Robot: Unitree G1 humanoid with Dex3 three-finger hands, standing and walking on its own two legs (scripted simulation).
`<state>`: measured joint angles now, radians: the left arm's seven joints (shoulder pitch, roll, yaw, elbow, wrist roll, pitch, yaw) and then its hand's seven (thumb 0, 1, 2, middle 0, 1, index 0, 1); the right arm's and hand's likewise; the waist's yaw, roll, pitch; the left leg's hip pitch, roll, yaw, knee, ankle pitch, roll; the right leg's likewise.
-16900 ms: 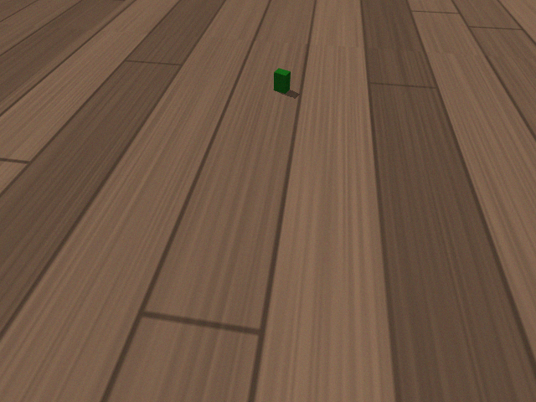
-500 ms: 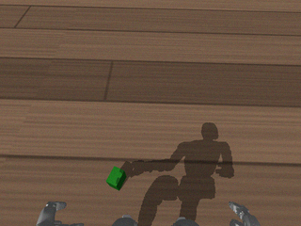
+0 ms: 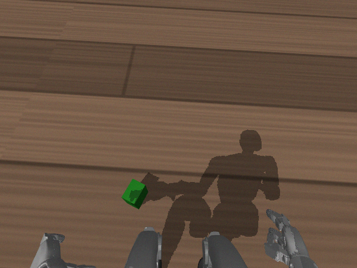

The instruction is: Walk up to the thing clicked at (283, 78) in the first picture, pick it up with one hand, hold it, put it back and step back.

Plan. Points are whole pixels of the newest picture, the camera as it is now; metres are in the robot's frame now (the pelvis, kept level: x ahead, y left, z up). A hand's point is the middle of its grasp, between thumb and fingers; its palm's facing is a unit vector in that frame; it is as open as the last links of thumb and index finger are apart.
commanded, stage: rise first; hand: left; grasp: from above
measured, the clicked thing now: (135, 194) +0.40 +0.21 -0.59
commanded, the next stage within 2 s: none
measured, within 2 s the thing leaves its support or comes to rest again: neither
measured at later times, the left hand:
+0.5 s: hand (100, 215) +0.27 +0.28 -0.35, palm faces -0.11 -0.40 -0.91, open 13.9 cm
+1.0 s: hand (111, 204) +0.33 +0.27 -0.42, palm faces -0.13 -0.45 -0.88, open 13.6 cm
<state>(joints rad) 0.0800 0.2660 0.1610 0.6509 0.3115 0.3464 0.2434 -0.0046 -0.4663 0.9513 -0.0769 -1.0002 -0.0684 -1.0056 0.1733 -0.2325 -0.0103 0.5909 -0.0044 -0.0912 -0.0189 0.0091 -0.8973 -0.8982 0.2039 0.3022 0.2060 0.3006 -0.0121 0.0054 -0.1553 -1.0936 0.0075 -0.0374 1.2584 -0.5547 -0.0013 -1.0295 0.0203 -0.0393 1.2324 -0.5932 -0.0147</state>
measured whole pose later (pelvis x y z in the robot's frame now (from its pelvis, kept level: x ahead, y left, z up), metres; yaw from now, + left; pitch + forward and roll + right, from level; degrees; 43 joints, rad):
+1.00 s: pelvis -0.09 +0.00 -0.27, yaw -6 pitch +37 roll -4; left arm -1.02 0.51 0.34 1.56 0.50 0.48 0.67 0.00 -0.44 0.96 -0.15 -0.98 -0.13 -1.00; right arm 0.10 -0.29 0.00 0.92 -0.11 -0.22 0.25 0.01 -0.91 -0.91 0.20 0.30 0.20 0.30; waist -0.15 0.04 -0.15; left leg -2.19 0.04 -0.06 2.18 -0.64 0.01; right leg -2.13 0.05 -0.07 2.16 -0.67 -0.01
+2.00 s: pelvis -0.09 +0.00 -0.32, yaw -8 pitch +34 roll -5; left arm -1.07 0.58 0.44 1.65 0.57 0.42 0.72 0.00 -0.24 0.78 -0.40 -0.68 -0.35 -0.73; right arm 0.11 -0.32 0.02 0.92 -0.16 -0.22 0.31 0.00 -0.92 -0.91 0.20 0.30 0.20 0.30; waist -0.19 0.02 -0.05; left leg -2.29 0.05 -0.10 2.33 -0.64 0.00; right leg -2.23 0.06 -0.11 2.29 -0.66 -0.02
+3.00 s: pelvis -0.09 +0.00 -0.32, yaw -9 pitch +32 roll -6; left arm -1.14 0.62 0.45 1.68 0.56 0.44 0.76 0.00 -0.28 0.79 -0.37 -0.71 -0.33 -0.76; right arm 0.11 -0.33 0.05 0.94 -0.19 -0.22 0.39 0.00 -0.93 -0.91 0.20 0.30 0.20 0.30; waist -0.23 0.01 0.02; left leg -2.30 0.05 -0.13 2.37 -0.64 -0.01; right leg -2.22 0.06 -0.14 2.31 -0.66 -0.02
